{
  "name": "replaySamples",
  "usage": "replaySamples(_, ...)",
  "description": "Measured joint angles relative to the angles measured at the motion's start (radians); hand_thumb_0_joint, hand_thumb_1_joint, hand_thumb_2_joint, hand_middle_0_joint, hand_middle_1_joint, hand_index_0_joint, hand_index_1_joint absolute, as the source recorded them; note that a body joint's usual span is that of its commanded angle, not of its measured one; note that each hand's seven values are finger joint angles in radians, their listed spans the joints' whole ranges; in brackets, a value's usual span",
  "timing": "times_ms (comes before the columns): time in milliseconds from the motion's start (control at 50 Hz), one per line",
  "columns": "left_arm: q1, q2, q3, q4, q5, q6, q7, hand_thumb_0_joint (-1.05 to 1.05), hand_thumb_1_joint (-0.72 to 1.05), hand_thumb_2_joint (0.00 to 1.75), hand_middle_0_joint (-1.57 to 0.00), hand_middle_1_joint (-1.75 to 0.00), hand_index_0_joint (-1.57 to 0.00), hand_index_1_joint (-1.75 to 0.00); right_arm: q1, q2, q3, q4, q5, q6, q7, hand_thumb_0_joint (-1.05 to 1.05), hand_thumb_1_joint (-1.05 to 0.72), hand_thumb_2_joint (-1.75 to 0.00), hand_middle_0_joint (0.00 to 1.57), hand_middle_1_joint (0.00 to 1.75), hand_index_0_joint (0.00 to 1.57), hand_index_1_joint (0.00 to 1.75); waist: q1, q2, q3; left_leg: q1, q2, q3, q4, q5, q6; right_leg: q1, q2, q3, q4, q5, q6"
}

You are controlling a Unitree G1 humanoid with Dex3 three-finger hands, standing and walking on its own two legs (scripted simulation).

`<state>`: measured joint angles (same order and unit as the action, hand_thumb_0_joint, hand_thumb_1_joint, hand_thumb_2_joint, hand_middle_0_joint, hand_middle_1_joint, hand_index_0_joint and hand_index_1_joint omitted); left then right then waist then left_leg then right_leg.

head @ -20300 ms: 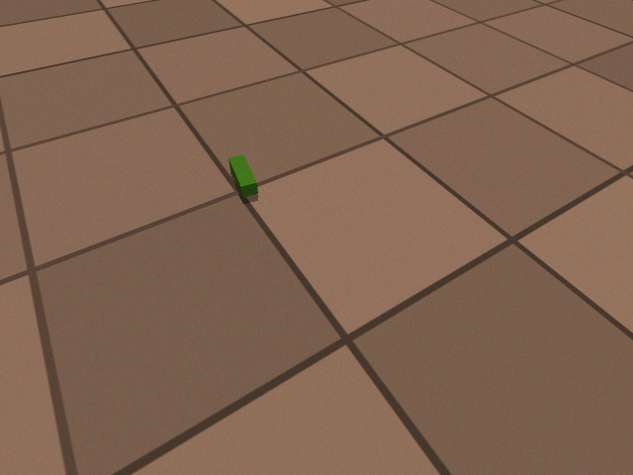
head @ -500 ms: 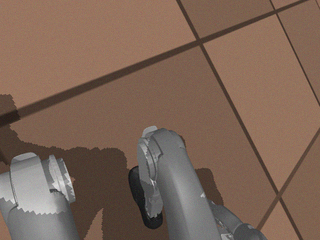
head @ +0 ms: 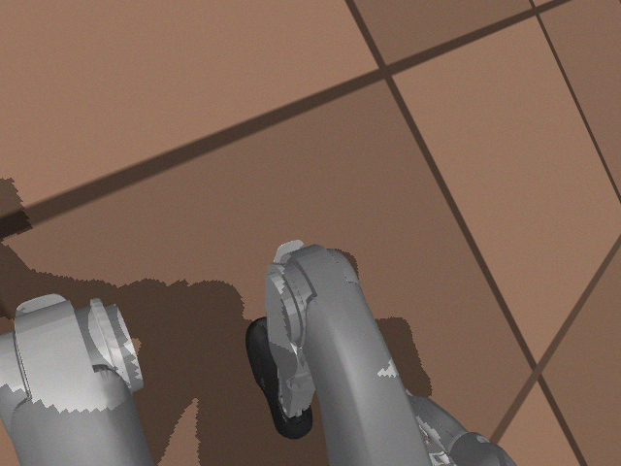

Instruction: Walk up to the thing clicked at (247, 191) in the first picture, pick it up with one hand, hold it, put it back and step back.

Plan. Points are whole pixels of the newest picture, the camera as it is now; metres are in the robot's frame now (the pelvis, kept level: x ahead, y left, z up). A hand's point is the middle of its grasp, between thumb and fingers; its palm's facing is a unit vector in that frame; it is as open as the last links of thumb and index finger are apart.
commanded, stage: close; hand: left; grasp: from above
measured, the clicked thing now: out of the picture +0.41 +0.38 -0.26
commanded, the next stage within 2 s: settle in 1.20 s
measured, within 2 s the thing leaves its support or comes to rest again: leaves its support in 1.62 s
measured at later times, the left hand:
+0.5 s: hand out of the picture +0.40 +0.37 -0.24, palm faces -0.42 -0.21 -0.88, open 12.7 cm
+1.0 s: hand out of the picture +0.40 +0.37 -0.24, palm faces -0.42 -0.20 -0.88, open 10.7 cm
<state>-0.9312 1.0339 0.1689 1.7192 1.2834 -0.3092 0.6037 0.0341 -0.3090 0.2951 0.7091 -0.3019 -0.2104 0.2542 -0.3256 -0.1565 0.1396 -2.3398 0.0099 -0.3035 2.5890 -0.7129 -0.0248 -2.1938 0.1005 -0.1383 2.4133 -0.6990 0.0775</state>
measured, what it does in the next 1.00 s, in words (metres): stands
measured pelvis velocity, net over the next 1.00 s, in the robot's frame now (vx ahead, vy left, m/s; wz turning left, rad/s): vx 0.00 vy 0.00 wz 0.00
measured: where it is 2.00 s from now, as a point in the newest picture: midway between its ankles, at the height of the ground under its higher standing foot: (206, 435)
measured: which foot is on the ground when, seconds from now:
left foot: down 0.00-1.00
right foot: down 0.00-1.00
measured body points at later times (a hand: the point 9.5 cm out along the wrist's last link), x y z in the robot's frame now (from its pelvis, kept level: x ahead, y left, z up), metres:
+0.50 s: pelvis +0.00 +0.00 +0.00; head +0.24 +0.16 +0.34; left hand +0.42 +0.37 -0.19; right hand +0.09 -0.25 -0.06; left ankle +0.06 +0.13 -0.26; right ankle +0.11 -0.13 -0.26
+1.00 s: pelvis +0.00 +0.00 +0.00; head +0.24 +0.15 +0.34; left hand +0.42 +0.37 -0.19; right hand +0.09 -0.25 -0.06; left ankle +0.06 +0.13 -0.26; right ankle +0.11 -0.13 -0.26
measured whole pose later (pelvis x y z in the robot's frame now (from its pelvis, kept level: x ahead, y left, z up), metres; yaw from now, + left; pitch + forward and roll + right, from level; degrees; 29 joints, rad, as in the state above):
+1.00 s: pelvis +0.00 +0.00 +0.00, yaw +0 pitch +25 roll -14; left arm -0.95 1.05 0.17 1.74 1.29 -0.31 0.62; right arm 0.03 -0.32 0.30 0.70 -0.31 -0.21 0.24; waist -0.33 -0.16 0.14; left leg -2.35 0.02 -0.30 2.59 -0.70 -0.02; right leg -2.21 0.10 -0.14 2.42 -0.68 0.08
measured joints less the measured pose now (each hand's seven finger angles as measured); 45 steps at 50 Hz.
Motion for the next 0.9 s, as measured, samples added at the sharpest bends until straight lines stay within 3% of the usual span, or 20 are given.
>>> replaySamples(140, 0.003, -0.004, -0.001, 0.004, 0.031, 0.001, 0.027, 0.00, -0.45, 1.01, -0.14, -0.97, -0.12, -1.00, 0.002, -0.006, -0.007, -0.001, -0.004, 0.003, -0.004, 0.00, -0.89, -0.90, 0.21, 0.29, 0.20, 0.30, 0.002, 0.001, -0.009, -0.005, 0.002, 0.004, 0.003, 0.009, 0.004, -0.006, 0.003, 0.003, 0.003, 0.009, -0.001)
replaySamples(280, -0.021, 0.000, -0.020, 0.022, 0.017, 0.026, 0.033, 0.00, -0.41, 0.97, -0.16, -0.96, -0.15, -0.97, 0.002, -0.018, -0.019, -0.003, -0.001, -0.011, -0.008, 0.00, -0.89, -0.90, 0.21, 0.29, 0.20, 0.30, 0.000, -0.002, -0.007, -0.016, 0.006, 0.010, 0.003, 0.016, 0.011, -0.016, 0.005, 0.007, 0.003, 0.016, -0.001)
replaySamples(520, -0.013, 0.007, -0.004, -0.001, -0.001, 0.031, 0.009, 0.00, -0.30, 0.92, -0.22, -0.95, -0.22, -0.95, 0.009, -0.016, -0.010, 0.003, 0.000, -0.014, -0.004, 0.00, -0.89, -0.90, 0.20, 0.29, 0.20, 0.30, -0.004, -0.009, -0.006, -0.014, 0.002, 0.003, 0.006, 0.005, 0.007, -0.011, 0.000, 0.001, 0.003, 0.006, -0.002)
replaySamples(900, -0.011, 0.013, 0.004, 0.013, 0.010, 0.006, 0.011, 0.00, -0.10, 0.79, -0.33, -0.98, -0.42, -0.93, -0.001, -0.008, 0.005, -0.012, -0.006, -0.004, -0.003, 0.00, -0.89, -0.90, 0.20, 0.29, 0.20, 0.30, -0.001, 0.001, -0.003, -0.013, 0.002, 0.002, 0.005, 0.009, 0.002, -0.016, -0.002, 0.000, 0.005, 0.012, -0.001)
